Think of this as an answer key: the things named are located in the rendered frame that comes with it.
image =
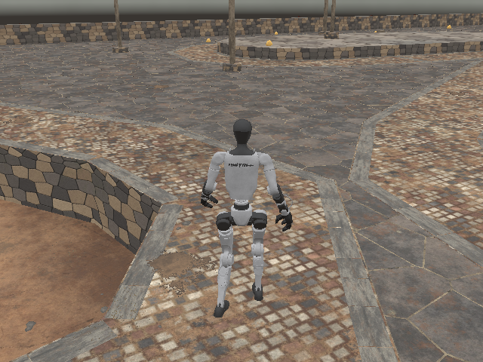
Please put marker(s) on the robot left hand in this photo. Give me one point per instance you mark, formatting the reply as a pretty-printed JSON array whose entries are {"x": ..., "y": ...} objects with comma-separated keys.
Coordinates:
[{"x": 206, "y": 204}]

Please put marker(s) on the robot left forearm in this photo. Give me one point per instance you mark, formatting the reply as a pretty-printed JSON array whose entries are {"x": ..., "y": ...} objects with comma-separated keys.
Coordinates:
[{"x": 205, "y": 193}]

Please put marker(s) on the left robot upper arm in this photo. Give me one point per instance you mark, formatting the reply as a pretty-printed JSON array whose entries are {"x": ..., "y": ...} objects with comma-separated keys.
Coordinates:
[{"x": 214, "y": 169}]

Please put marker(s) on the right robot upper arm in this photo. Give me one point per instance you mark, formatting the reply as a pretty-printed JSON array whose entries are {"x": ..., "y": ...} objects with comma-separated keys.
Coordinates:
[{"x": 269, "y": 172}]

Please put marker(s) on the left robot thigh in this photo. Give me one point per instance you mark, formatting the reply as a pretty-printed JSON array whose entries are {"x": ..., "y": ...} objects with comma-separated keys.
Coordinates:
[{"x": 224, "y": 225}]

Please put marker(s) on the robot right forearm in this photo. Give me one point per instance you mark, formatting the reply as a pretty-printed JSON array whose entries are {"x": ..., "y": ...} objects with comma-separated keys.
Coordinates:
[{"x": 280, "y": 202}]

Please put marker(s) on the robot right hand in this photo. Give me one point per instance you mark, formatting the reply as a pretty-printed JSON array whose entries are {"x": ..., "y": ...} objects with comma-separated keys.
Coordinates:
[{"x": 287, "y": 219}]

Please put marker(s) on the robot right shin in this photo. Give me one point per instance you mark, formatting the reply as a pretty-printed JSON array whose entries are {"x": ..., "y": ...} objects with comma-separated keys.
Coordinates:
[{"x": 258, "y": 265}]

